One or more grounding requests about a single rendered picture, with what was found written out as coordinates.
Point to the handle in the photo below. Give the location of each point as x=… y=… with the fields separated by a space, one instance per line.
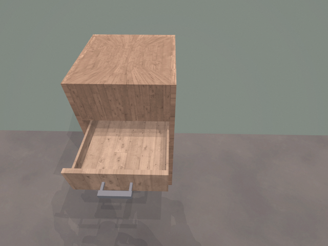
x=115 y=194

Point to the drawer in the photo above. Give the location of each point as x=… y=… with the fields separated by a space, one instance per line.
x=121 y=152

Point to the cabinet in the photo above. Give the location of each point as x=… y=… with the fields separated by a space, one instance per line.
x=125 y=78

